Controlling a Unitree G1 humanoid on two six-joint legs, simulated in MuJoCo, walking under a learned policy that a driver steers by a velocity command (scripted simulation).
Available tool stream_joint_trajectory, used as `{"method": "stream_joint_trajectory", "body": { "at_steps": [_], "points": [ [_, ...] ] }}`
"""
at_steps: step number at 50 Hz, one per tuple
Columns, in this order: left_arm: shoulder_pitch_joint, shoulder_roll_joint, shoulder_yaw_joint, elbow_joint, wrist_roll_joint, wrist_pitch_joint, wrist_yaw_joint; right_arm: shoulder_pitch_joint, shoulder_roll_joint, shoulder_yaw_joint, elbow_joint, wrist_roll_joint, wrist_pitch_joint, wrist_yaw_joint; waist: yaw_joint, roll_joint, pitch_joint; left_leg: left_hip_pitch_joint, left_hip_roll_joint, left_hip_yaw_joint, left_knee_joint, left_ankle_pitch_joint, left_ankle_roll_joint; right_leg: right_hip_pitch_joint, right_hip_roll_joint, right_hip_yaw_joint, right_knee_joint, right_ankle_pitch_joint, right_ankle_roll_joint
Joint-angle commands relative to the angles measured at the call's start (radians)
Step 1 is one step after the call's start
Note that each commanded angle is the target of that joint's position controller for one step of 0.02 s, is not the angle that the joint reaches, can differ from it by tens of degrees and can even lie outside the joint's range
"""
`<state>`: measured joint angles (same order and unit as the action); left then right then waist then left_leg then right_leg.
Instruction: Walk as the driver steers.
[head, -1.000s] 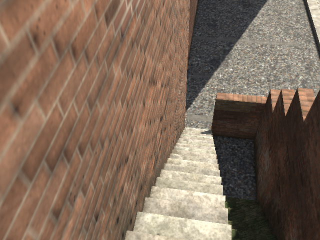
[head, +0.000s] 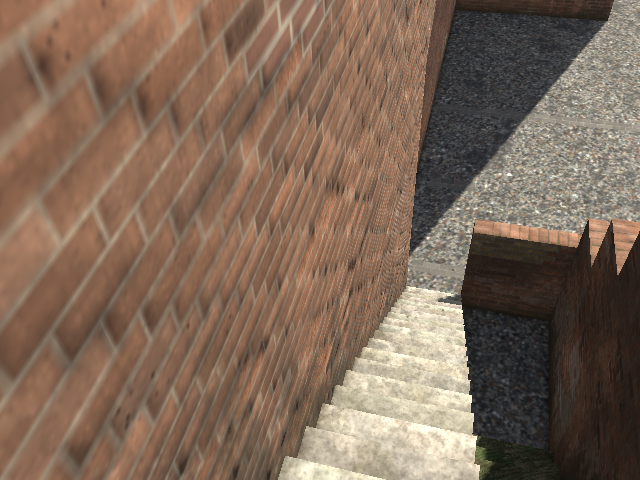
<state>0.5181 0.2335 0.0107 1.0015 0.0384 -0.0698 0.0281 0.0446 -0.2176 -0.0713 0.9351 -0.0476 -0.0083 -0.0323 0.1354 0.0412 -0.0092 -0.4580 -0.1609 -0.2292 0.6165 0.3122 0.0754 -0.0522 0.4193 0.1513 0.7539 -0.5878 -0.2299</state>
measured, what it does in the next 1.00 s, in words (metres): goes down: left foot 0.41 m lower, then right foot 0.24 m lower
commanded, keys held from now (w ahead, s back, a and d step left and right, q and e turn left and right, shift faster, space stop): w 0.30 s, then w+q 0.50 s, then w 0.20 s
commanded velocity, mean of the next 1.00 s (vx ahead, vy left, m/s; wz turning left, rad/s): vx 0.50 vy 0.00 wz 0.24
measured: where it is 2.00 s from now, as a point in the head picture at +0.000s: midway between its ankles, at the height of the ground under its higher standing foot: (400, 332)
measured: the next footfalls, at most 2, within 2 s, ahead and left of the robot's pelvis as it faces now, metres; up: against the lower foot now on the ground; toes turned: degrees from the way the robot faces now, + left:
left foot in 0.42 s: +0.30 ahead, +0.01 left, -0.41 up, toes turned -4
right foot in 0.54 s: +0.63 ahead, -0.26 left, -0.65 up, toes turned -13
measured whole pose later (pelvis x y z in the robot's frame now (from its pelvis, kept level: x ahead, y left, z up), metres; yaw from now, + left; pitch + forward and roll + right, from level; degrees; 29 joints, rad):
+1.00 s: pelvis +0.95 -0.21 -0.94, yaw +10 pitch +0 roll -18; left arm -0.10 0.22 0.06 0.91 0.06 -0.16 -0.05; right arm 0.90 -0.20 -0.04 1.13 -0.09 -0.12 -0.05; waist -0.36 0.11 -0.10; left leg -0.18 0.14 -0.08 0.42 0.18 0.16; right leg -0.13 0.14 -0.32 1.48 -0.46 0.01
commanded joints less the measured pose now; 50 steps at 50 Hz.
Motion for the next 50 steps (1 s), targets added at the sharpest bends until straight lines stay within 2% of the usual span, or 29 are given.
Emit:
{"method": "stream_joint_trajectory", "body": {
  "at_steps": [1,5,7,9,10,12,14,15,18,21,23,24,25,26,27,28,29,30,31,32,34,36,38,41,44,47,48,49,50],
  "points": [
    [0.201,0.051,0.010,0.083,0.013,-0.009,0.029,-0.195,-0.111,-0.014,-0.065,0.013,-0.035,0.002,0.057,0.017,0.170,-0.274,-0.029,-0.001,-0.031,-0.051,0.019,0.102,-0.273,0.290,-0.001,0.878,0.265],
    [0.453,0.146,0.046,0.224,0.025,-0.044,0.041,-0.241,-0.162,-0.017,-0.047,0.006,0.023,-0.069,0.111,0.090,0.299,-0.730,-0.096,-0.100,0.153,-0.506,0.051,0.425,-0.380,0.474,-0.098,1.326,0.328],
    [0.506,0.106,0.038,0.284,0.039,-0.052,0.051,-0.322,-0.147,-0.003,-0.075,0.005,0.011,-0.065,0.114,0.117,0.343,-0.674,-0.138,-0.004,0.172,-0.524,0.058,0.303,-0.319,0.362,-0.090,1.355,0.380],
    [0.547,0.039,0.034,0.287,0.064,-0.084,0.064,-0.341,-0.116,0.025,-0.042,-0.056,-0.013,-0.035,0.141,0.151,0.304,-0.782,-0.112,0.003,0.268,-0.499,0.071,0.386,-0.316,0.338,-0.123,1.154,0.381],
    [0.487,0.010,0.038,0.300,0.052,-0.092,0.073,-0.262,-0.154,0.025,-0.040,-0.025,-0.018,-0.028,0.106,0.184,0.345,-0.608,-0.132,0.101,0.203,-0.475,0.048,0.196,-0.252,0.208,-0.128,1.108,0.402],
    [0.201,-0.063,0.021,0.254,0.006,-0.085,0.054,-0.111,-0.055,0.066,-0.056,-0.001,-0.046,-0.003,-0.076,0.349,0.261,0.209,-0.079,0.215,-0.103,-0.012,0.022,-0.471,-0.175,0.072,0.014,0.777,0.477],
    [-0.139,0.165,0.074,0.125,-0.090,-0.093,0.047,0.462,0.018,0.086,0.072,0.042,-0.048,0.034,-0.400,0.542,-0.204,0.930,0.179,0.141,-0.157,0.751,0.131,-0.753,-0.101,-0.067,0.884,-0.304,0.483],
    [-0.293,0.327,0.110,0.093,-0.099,-0.108,0.043,0.670,0.079,0.102,0.153,0.041,-0.047,0.056,-0.474,0.204,-0.203,0.829,0.270,0.073,-0.241,0.713,0.179,-0.681,-0.131,-0.170,1.050,-0.381,0.447],
    [-0.246,0.160,0.084,0.080,-0.057,-0.126,-0.019,0.553,-0.099,0.062,0.158,-0.093,-0.119,0.029,-0.302,0.136,0.099,0.821,0.294,0.126,-0.301,0.388,0.093,-1.062,-0.248,-0.104,1.298,-0.789,0.365],
    [-0.011,0.011,0.052,0.048,0.068,-0.121,-0.063,0.275,-0.103,0.048,0.014,-0.053,-0.184,-0.027,-0.060,-0.192,0.180,0.438,0.185,0.192,-0.150,-0.223,0.025,-0.765,-0.345,-0.067,0.474,-0.434,0.308],
    [0.154,-0.251,-0.039,-0.032,0.012,-0.220,-0.121,0.158,-0.161,0.011,-0.013,0.103,-0.196,-0.141,0.033,-0.191,0.184,-0.074,0.128,0.115,0.192,-0.060,0.203,-0.002,-0.353,-0.221,-0.599,1.126,0.317],
    [0.403,-0.212,0.003,0.165,-0.104,-0.139,-0.094,0.034,-0.120,0.006,-0.020,0.089,-0.177,-0.183,0.150,-0.129,-0.080,-0.584,0.021,0.042,0.595,-0.724,0.182,0.605,-0.566,-0.057,-0.392,1.938,0.232],
    [0.491,-0.132,-0.032,0.131,-0.155,-0.094,-0.084,-0.053,-0.069,0.044,-0.071,0.135,-0.193,-0.173,0.248,-0.330,-0.058,-0.439,-0.140,0.209,0.788,-1.009,0.120,0.534,-0.592,-0.127,-0.725,2.225,0.312],
    [0.289,-0.063,-0.046,0.085,-0.117,-0.044,-0.102,0.106,-0.076,0.032,-0.075,0.124,-0.164,-0.160,0.055,-0.418,0.002,-0.430,-0.150,0.211,1.118,-1.227,0.080,0.480,-0.695,-0.077,-0.920,2.152,0.362],
    [0.443,0.123,0.014,0.134,-0.017,-0.003,-0.114,0.121,-0.088,0.009,-0.081,0.138,-0.137,-0.115,0.102,-0.290,-0.187,-0.735,-0.068,0.173,1.480,-1.437,0.027,0.900,-0.656,-0.109,-0.089,2.083,0.429],
    [0.498,0.191,0.027,0.083,-0.044,0.014,-0.090,0.225,-0.020,0.002,-0.086,0.188,-0.106,-0.109,0.165,-0.374,-0.166,-0.692,-0.091,0.196,1.811,-1.492,-0.036,0.628,-0.811,0.094,0.125,2.598,0.651],
    [0.323,0.663,0.197,0.154,-0.041,-0.035,-0.066,0.702,0.186,0.085,-0.119,0.137,-0.110,-0.079,-0.214,-0.886,-0.444,-0.822,0.129,0.244,1.616,-1.020,-0.008,0.607,-1.076,0.383,-0.293,0.562,0.296],
    [-0.085,0.391,0.138,0.038,-0.023,-0.088,-0.098,0.735,0.044,0.052,-0.040,-0.009,-0.106,-0.094,-0.282,-0.509,-0.251,-0.837,0.136,0.427,1.500,-0.871,-0.061,0.327,-0.873,0.322,-0.455,0.073,0.379],
    [0.047,0.267,0.112,0.063,0.015,-0.155,-0.102,0.471,-0.055,0.014,-0.004,-0.079,-0.112,-0.066,-0.124,-0.360,-0.129,-0.951,0.186,0.321,1.278,-0.704,-0.042,0.349,-0.794,0.155,-0.298,0.050,0.362],
    [0.074,0.107,0.070,0.061,0.082,-0.192,-0.103,0.345,-0.060,-0.001,0.032,-0.088,-0.133,-0.047,-0.058,-0.052,0.039,-0.931,0.153,0.373,1.095,-0.557,-0.051,0.235,-0.642,-0.046,-0.222,0.231,0.392],
    [-0.262,0.114,0.076,0.085,0.015,-0.216,-0.069,0.342,-0.045,-0.026,-0.064,-0.100,-0.111,0.015,-0.297,-0.215,0.113,-0.164,0.197,0.465,0.497,-0.049,0.021,-0.533,-0.637,-0.327,-0.331,0.289,0.320],
    [-0.528,0.024,0.080,0.055,-0.046,-0.246,-0.071,0.486,0.009,-0.004,-0.036,-0.001,-0.062,0.035,-0.409,-0.090,0.065,0.279,0.275,0.331,0.238,0.537,0.029,-0.777,-0.595,-0.449,-0.190,0.096,0.346],
    [-0.609,-0.012,0.072,0.086,-0.077,-0.269,-0.088,0.695,0.066,0.002,0.037,-0.030,-0.019,0.030,-0.473,-0.076,0.121,0.364,0.299,0.323,0.277,0.528,0.061,-0.748,-0.569,-0.499,-0.142,0.216,0.342],
    [-0.576,-0.089,0.047,0.081,-0.003,-0.263,-0.110,0.737,0.068,-0.005,0.070,-0.058,-0.003,0.020,-0.434,0.037,0.213,0.107,0.361,0.271,0.145,0.170,0.084,-0.327,-0.570,-0.518,-0.008,0.303,0.276],
    [-0.613,-0.085,0.030,-0.015,0.075,-0.238,-0.066,0.790,0.021,-0.009,0.102,-0.051,-0.095,-0.006,-0.446,0.068,0.190,0.005,0.339,0.114,0.051,-0.084,0.131,-0.104,-0.548,-0.499,0.302,0.593,0.263],
    [-0.747,0.018,0.051,-0.108,0.002,-0.147,-0.036,1.082,0.187,0.058,0.251,-0.051,-0.157,0.010,-0.586,0.293,0.181,0.250,0.327,0.216,-0.524,0.553,0.154,-0.073,-0.311,-0.628,0.820,0.353,0.233],
    [-0.805,0.054,0.063,-0.152,0.008,-0.085,-0.051,1.103,0.148,0.057,0.231,-0.091,-0.132,0.009,-0.586,0.321,0.113,0.585,0.351,0.163,-0.395,0.615,0.134,-0.373,-0.264,-0.473,0.837,0.013,0.231],
    [-0.882,-0.001,0.044,-0.219,0.015,-0.043,-0.086,1.168,0.144,0.080,0.263,-0.073,-0.107,-0.002,-0.580,0.378,0.119,0.684,0.328,0.156,-0.237,0.896,0.027,-0.514,-0.221,-0.383,0.764,-0.107,0.239],
    [-0.837,-0.178,0.002,-0.301,0.022,-0.003,-0.140,1.133,0.190,0.119,0.326,0.006,-0.097,-0.043,-0.387,0.555,0.204,0.597,0.140,0.074,-0.118,1.221,-0.135,-0.639,-0.145,-0.337,0.583,-0.070,0.269]
  ]
}}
